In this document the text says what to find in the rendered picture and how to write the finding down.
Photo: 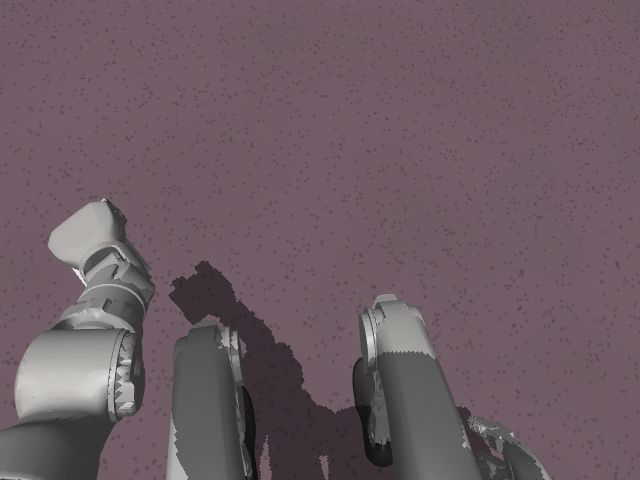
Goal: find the left robot arm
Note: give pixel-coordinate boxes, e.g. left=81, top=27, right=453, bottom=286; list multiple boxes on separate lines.
left=0, top=241, right=155, bottom=480

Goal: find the left robot hand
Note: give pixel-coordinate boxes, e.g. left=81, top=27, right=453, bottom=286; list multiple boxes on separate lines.
left=48, top=198, right=152, bottom=280

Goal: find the right robot foot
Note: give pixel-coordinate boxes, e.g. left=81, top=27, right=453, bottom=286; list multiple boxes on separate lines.
left=352, top=357, right=393, bottom=467

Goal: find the left robot foot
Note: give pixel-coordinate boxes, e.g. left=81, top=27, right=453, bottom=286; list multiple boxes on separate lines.
left=242, top=386, right=258, bottom=480

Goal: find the right robot hand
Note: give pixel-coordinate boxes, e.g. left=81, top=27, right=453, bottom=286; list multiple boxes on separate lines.
left=468, top=416, right=552, bottom=480

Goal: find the small box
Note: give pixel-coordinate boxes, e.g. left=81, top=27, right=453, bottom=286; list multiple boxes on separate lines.
left=71, top=238, right=151, bottom=286

